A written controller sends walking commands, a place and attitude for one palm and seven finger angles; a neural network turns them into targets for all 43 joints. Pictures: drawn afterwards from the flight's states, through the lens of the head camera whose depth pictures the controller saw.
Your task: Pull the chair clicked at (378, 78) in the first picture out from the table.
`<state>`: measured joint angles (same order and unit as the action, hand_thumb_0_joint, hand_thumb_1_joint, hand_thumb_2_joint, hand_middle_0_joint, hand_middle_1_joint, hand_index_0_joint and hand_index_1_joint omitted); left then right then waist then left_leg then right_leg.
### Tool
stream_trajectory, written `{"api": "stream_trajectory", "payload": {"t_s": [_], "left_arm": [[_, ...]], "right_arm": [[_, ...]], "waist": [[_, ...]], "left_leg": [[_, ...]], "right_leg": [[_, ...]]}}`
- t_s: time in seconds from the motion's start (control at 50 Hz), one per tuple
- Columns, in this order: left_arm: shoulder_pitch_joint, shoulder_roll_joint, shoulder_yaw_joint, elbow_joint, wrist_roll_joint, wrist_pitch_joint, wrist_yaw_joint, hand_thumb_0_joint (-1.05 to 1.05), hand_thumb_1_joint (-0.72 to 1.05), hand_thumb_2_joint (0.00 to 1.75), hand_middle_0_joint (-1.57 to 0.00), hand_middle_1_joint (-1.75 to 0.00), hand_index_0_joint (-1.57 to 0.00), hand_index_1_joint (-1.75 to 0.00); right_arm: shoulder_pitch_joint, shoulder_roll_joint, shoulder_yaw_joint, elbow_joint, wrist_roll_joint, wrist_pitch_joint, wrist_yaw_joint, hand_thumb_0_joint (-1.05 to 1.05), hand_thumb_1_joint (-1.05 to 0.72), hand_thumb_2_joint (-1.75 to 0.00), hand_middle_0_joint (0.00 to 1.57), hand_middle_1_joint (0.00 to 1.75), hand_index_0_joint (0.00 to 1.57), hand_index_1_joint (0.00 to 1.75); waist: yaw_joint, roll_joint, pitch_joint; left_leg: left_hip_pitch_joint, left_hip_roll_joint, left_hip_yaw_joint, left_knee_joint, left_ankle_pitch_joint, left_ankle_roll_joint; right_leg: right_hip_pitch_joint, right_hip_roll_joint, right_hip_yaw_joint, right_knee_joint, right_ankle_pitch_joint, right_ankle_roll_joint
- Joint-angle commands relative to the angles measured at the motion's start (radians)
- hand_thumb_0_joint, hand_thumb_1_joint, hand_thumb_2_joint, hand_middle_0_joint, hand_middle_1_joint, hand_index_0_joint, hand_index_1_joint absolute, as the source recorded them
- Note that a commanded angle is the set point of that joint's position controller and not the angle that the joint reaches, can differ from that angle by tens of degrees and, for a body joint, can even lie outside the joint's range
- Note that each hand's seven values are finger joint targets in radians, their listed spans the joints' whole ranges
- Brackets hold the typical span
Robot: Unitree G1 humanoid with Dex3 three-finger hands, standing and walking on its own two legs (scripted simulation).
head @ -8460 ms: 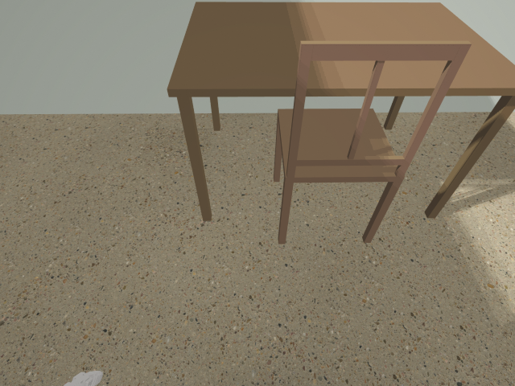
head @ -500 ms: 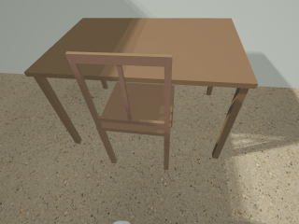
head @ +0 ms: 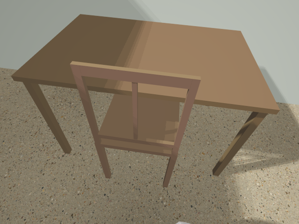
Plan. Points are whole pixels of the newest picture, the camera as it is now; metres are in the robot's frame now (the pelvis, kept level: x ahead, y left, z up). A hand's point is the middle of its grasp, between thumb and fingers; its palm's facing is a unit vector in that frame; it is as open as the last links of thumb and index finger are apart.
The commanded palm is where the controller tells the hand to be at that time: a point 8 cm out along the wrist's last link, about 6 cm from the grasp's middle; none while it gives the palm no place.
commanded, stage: come to a stop and stand still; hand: left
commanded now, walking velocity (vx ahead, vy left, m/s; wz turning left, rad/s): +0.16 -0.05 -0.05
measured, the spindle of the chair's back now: (135, 114) +0.53 +0.10 -0.08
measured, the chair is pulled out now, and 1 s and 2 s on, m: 0.00 0.00 0.00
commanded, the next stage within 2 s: look again from close up in 1.18 s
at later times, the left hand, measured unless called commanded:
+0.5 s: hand out of the picture +0.12 +0.17 -0.17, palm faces +0.03 -0.97 -0.23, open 7.3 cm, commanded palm none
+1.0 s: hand out of the picture -0.01 +0.25 -0.18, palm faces +0.03 -0.98 -0.20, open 7.4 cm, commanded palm none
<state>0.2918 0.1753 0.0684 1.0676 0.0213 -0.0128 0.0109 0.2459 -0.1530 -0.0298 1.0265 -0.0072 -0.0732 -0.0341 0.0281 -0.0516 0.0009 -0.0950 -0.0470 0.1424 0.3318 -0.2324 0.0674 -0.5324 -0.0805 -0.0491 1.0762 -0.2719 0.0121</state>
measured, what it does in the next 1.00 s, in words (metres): steps on the spot: right foot, then left foot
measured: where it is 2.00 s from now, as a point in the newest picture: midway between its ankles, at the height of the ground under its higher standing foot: outside the picture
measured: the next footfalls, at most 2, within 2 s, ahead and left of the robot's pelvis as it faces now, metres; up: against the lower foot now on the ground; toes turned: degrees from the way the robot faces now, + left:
right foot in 0.20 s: +0.15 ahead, -0.12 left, +0.00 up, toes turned -5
left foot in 0.56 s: +0.07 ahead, +0.13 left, +0.00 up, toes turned +2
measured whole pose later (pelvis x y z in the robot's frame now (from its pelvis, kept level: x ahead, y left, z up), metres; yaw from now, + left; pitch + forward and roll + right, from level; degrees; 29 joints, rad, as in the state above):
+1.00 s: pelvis +0.00 +0.07 -0.01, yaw -1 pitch -1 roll +0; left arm 0.37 0.16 0.01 1.02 0.02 0.01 0.03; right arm 0.23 -0.18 -0.01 0.96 -0.01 0.00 -0.01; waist 0.01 0.01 0.02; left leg -0.24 -0.07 0.10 0.47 -0.21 0.09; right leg -0.27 -0.05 -0.02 0.50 -0.20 0.01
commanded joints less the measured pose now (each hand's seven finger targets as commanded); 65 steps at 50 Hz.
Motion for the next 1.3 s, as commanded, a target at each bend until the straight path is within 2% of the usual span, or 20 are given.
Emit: {"api": "stream_trajectory", "payload": {"t_s": [0.0,0.08,0.14,0.16,0.18,0.2,0.24,0.32,0.48,0.5,0.52,0.58,0.6,0.62,0.66,0.74,0.82,0.86,0.98,1.28], "left_arm": [[0.024,0.01,-0.009,-0.055,0.005,0.005,-0.007,0.0,0.9,0.9,-0.2,-0.3,-0.2,-0.3],[-0.072,0.011,-0.016,-0.094,0.003,-0.005,-0.005,0.0,0.9,0.9,-0.2,-0.3,-0.2,-0.3],[0.068,0.032,-0.015,-0.046,0.001,-0.025,0.007,0.0,0.9,0.9,-0.2,-0.3,-0.2,-0.3],[0.123,0.087,-0.009,-0.022,0.003,-0.038,0.017,0.0,0.9,0.9,-0.2,-0.3,-0.2,-0.3],[0.147,0.143,-0.006,-0.009,-0.002,-0.048,0.025,0.0,0.9,0.9,-0.2,-0.3,-0.2,-0.3],[0.129,0.168,-0.011,-0.012,-0.011,-0.043,0.024,0.0,0.9,0.9,-0.2,-0.3,-0.2,-0.3],[0.026,0.152,-0.011,-0.041,-0.003,-0.03,0.037,0.0,0.9,0.9,-0.2,-0.3,-0.2,-0.3],[-0.073,0.128,-0.007,-0.065,0.0,-0.007,0.044,0.0,0.9,0.9,-0.2,-0.3,-0.2,-0.3],[-0.097,0.132,0.014,-0.081,0.006,0.025,0.037,0.0,0.9,0.9,-0.2,-0.3,-0.2,-0.3],[-0.059,0.184,0.004,-0.097,0.001,0.01,0.075,0.0,0.9,0.9,-0.2,-0.3,-0.2,-0.3],[-0.057,0.18,-0.001,-0.112,-0.008,0.016,0.074,0.0,0.9,0.9,-0.2,-0.3,-0.2,-0.3],[-0.056,0.122,-0.011,-0.14,-0.008,0.028,0.049,0.0,0.9,0.9,-0.2,-0.3,-0.2,-0.3],[-0.064,0.118,-0.016,-0.15,0.0,0.044,0.041,0.0,0.9,0.9,-0.2,-0.3,-0.2,-0.3],[-0.042,0.107,-0.017,-0.154,0.002,0.054,0.036,0.0,0.9,0.9,-0.2,-0.3,-0.2,-0.3],[0.022,0.075,-0.026,-0.143,0.007,0.056,0.028,0.0,0.9,0.9,-0.2,-0.3,-0.2,-0.3],[0.065,0.059,-0.031,-0.144,0.004,0.039,0.019,0.0,0.9,0.9,-0.2,-0.3,-0.2,-0.3],[0.078,0.085,-0.042,-0.136,0.004,0.001,0.023,0.0,0.9,0.9,-0.2,-0.3,-0.2,-0.3],[0.043,0.082,-0.045,-0.132,-0.002,-0.011,0.021,0.0,0.9,0.9,-0.2,-0.3,-0.2,-0.3],[0.083,0.069,-0.051,-0.106,0.005,0.004,0.02,0.0,0.9,0.9,-0.2,-0.3,-0.2,-0.3],[0.1,0.051,-0.059,-0.046,0.0,-0.007,0.023,0.0,0.9,0.9,-0.2,-0.3,-0.2,-0.3]], "right_arm": [[0.1,-0.105,-0.017,-0.005,-0.014,-0.006,0.0,0.0,-0.9,-0.9,0.2,0.3,0.2,0.3],[0.146,-0.119,-0.018,0.023,-0.024,0.008,-0.002,0.0,-0.9,-0.9,0.2,0.3,0.2,0.3],[0.12,-0.11,-0.006,0.035,-0.012,0.017,-0.007,0.0,-0.9,-0.9,0.2,0.3,0.2,0.3],[0.144,-0.077,-0.002,0.033,-0.001,0.017,-0.005,0.0,-0.9,-0.9,0.2,0.3,0.2,0.3],[0.174,-0.054,-0.002,0.032,0.009,0.024,-0.003,0.0,-0.9,-0.9,0.2,0.3,0.2,0.3],[0.193,-0.058,-0.009,0.037,0.014,0.041,-0.012,0.0,-0.9,-0.9,0.2,0.3,0.2,0.3],[0.163,-0.027,-0.009,0.036,0.016,0.072,-0.016,0.0,-0.9,-0.9,0.2,0.3,0.2,0.3],[0.173,-0.007,-0.016,0.061,0.014,0.099,-0.007,0.0,-0.9,-0.9,0.2,0.3,0.2,0.3],[0.177,-0.003,-0.023,0.038,0.001,0.098,0.007,0.0,-0.9,-0.9,0.2,0.3,0.2,0.3],[0.157,-0.111,-0.039,-0.041,0.003,0.084,0.013,0.0,-0.9,-0.9,0.2,0.3,0.2,0.3],[0.086,-0.079,-0.023,-0.072,0.005,0.08,0.015,0.0,-0.9,-0.9,0.2,0.3,0.2,0.3],[0.072,-0.111,-0.028,-0.105,-0.013,0.079,0.013,0.0,-0.9,-0.9,0.2,0.3,0.2,0.3],[0.033,-0.124,-0.03,-0.121,-0.014,0.081,0.021,0.0,-0.9,-0.9,0.2,0.3,0.2,0.3],[-0.002,-0.142,-0.029,-0.142,-0.018,0.082,0.024,0.0,-0.9,-0.9,0.2,0.3,0.2,0.3],[-0.05,-0.166,-0.031,-0.172,-0.016,0.081,0.022,0.0,-0.9,-0.9,0.2,0.3,0.2,0.3],[-0.034,-0.162,-0.023,-0.173,-0.014,0.079,0.017,0.0,-0.9,-0.9,0.2,0.3,0.2,0.3],[0.027,-0.121,-0.006,-0.147,-0.004,0.064,0.018,0.0,-0.9,-0.9,0.2,0.3,0.2,0.3],[0.055,-0.138,-0.005,-0.133,-0.003,0.057,0.017,0.0,-0.9,-0.9,0.2,0.3,0.2,0.3],[0.011,-0.159,-0.007,-0.105,-0.007,0.055,0.019,0.0,-0.9,-0.9,0.2,0.3,0.2,0.3],[0.065,-0.132,0.011,-0.007,-0.004,0.048,0.016,0.0,-0.9,-0.9,0.2,0.3,0.2,0.3]], "waist": [[-0.012,0.156,0.094],[-0.044,0.164,0.1],[0.034,0.075,0.016],[0.035,-0.019,-0.053],[0.018,-0.108,-0.12],[-0.001,-0.068,-0.136],[-0.017,-0.103,-0.073],[-0.037,-0.02,-0.063],[-0.036,-0.115,-0.027],[-0.071,-0.002,-0.145],[-0.046,0.035,-0.111],[-0.031,0.062,0.018],[-0.031,0.172,0.107],[-0.025,0.254,0.145],[-0.002,0.199,0.181],[-0.003,0.13,0.162],[-0.037,0.073,0.1],[-0.06,-0.072,-0.009],[-0.028,0.105,0.055],[-0.024,0.063,0.065]], "left_leg": [[-0.013,0.306,-0.156,-0.107,0.489,0.125],[0.02,0.313,-0.163,-0.036,0.563,0.119],[-0.043,0.244,-0.114,0.182,0.583,0.03],[-0.146,0.175,-0.094,0.275,0.378,-0.029],[-0.23,0.085,-0.067,0.377,-0.047,-0.079],[-0.196,0.071,-0.101,0.461,-0.369,-0.095],[-0.208,0.093,-0.15,0.535,-0.398,-0.095],[-0.169,0.077,-0.129,0.497,-0.277,-0.105],[-0.084,0.059,-0.101,0.223,-0.075,-0.101],[-0.133,0.064,-0.062,0.237,-0.097,-0.105],[-0.145,0.07,-0.062,0.166,-0.09,-0.104],[-0.259,0.157,-0.192,0.082,-0.113,-0.041],[-0.329,0.165,-0.239,-0.004,-0.22,-0.029],[-0.419,0.205,-0.294,-0.097,-0.338,-0.009],[-0.52,0.231,-0.332,-0.157,-0.391,0.028],[-0.383,0.213,-0.307,-0.1,-0.304,0.034],[-0.22,0.128,-0.266,0.01,-0.089,-0.007],[-0.111,0.135,-0.236,0.038,-0.039,-0.014],[-0.205,0.177,-0.31,-0.123,-0.257,-0.016],[-0.203,0.154,-0.281,-0.114,-0.185,-0.02]], "right_leg": [[-0.013,-0.02,0.012,-0.162,0.02,-0.004],[0.074,0.019,-0.028,-0.359,-0.024,-0.028],[0.377,0.035,-0.017,-0.624,0.246,-0.023],[0.545,-0.053,0.098,-0.624,0.623,-0.047],[0.627,-0.242,0.298,-0.613,1.026,-0.153],[0.569,-0.337,0.298,-0.648,1.148,-0.256],[0.433,-0.313,0.29,-0.661,1.048,-0.293],[0.335,-0.235,0.184,-0.708,0.717,-0.235],[0.22,-0.149,0.177,-0.748,0.093,-0.144],[0.387,-0.178,0.223,-0.611,0.417,-0.121],[0.388,-0.172,0.17,-0.575,0.404,-0.127],[0.257,-0.036,0.086,-0.588,-0.087,-0.057],[0.215,0.004,0.041,-0.54,-0.118,-0.04],[0.243,0.041,-0.005,-0.461,-0.096,-0.03],[0.294,0.062,-0.002,-0.333,-0.038,-0.029],[0.258,0.051,0.022,-0.443,-0.026,-0.034],[0.241,-0.019,0.143,-0.66,0.085,-0.077],[0.24,-0.019,0.147,-0.663,0.069,-0.07],[0.264,0.01,0.073,-0.627,0.013,-0.044],[0.31,-0.015,0.09,-0.679,0.056,-0.048]]}}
